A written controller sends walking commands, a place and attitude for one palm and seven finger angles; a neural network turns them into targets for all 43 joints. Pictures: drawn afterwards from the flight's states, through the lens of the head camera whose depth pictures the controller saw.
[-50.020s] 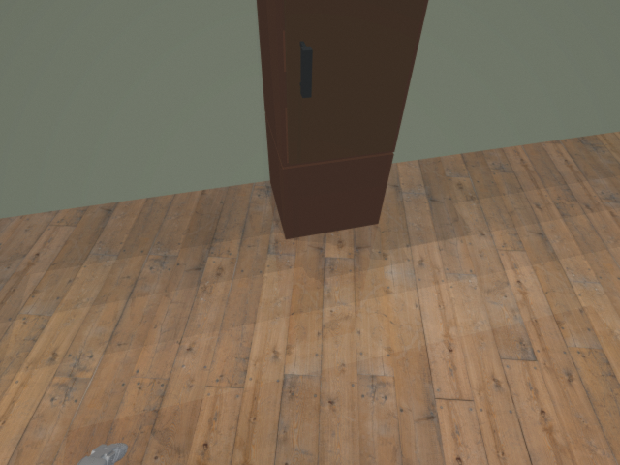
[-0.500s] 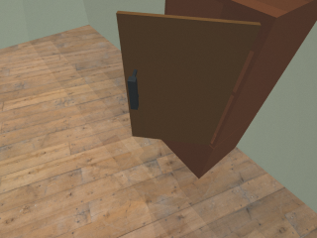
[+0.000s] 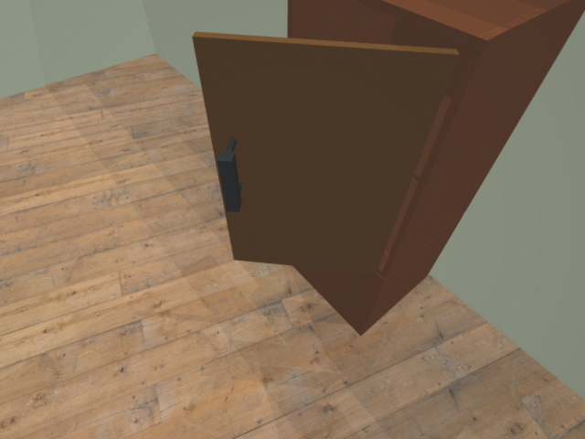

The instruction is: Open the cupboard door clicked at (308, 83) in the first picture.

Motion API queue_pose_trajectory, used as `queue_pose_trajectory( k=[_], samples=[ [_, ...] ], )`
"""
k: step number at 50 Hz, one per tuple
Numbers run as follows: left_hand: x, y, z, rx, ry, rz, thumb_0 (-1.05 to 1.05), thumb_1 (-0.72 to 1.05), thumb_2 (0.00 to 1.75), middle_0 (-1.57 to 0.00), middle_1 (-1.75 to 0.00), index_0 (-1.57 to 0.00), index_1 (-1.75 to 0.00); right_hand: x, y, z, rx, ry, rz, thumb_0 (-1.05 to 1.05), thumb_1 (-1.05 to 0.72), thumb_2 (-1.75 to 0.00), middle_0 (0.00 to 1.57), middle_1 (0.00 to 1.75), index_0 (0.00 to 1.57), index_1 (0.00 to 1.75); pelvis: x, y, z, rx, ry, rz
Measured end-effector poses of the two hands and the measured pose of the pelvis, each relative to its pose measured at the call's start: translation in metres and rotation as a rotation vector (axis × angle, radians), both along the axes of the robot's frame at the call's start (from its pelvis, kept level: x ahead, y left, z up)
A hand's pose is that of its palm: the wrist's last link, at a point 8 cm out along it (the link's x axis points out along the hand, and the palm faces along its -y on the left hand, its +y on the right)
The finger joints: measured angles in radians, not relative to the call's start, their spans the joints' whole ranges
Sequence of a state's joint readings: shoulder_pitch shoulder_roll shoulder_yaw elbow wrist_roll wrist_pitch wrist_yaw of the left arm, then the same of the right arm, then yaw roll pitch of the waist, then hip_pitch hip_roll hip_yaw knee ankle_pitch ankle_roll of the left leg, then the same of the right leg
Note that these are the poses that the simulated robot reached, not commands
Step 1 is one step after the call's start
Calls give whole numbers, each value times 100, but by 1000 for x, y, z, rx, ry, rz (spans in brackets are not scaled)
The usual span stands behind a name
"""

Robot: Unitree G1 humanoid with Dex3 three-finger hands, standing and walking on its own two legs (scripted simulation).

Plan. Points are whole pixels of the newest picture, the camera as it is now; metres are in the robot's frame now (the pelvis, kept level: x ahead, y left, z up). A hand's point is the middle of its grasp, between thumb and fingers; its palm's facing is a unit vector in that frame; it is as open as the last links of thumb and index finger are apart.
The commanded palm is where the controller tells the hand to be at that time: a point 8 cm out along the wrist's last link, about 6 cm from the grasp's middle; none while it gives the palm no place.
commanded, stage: come to a stop and stand still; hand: left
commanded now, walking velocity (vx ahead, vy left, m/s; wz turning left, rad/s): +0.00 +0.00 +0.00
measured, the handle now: (233, 175) +0.57 +0.15 +0.00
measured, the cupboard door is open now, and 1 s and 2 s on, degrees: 44 44 44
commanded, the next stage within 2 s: look again from close up in 0.36 s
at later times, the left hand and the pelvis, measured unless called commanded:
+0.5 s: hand out of the picture +0.02 +0.18 -0.17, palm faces -0.02 -0.97 -0.23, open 7.4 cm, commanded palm none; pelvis +0.00 -0.02 +0.00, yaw -1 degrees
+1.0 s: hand out of the picture +0.02 +0.17 -0.17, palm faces -0.02 -0.97 -0.24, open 7.4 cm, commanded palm none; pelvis +0.00 -0.02 +0.01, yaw +0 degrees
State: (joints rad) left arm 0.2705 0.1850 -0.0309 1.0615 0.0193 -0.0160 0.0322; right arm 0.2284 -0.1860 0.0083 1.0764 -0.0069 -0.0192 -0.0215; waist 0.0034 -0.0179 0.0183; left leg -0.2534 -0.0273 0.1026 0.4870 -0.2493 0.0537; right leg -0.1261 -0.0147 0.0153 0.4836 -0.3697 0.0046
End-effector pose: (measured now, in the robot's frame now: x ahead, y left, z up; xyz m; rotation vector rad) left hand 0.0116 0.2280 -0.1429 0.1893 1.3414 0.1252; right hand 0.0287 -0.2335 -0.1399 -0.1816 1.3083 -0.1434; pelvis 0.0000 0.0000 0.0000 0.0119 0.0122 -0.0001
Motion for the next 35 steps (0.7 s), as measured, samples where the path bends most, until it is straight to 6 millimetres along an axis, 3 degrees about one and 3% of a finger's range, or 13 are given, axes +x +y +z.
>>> queue_pose_trajectory(
  k=[35],
  samples=[
    [3,-2,5,29,12,3,0,91,89,-20,-30,-20,-29,20,-29,7,-30,-19,6,0,-91,-90,20,30,20,30,4,-18,4,2,-12,-9]
  ],
)
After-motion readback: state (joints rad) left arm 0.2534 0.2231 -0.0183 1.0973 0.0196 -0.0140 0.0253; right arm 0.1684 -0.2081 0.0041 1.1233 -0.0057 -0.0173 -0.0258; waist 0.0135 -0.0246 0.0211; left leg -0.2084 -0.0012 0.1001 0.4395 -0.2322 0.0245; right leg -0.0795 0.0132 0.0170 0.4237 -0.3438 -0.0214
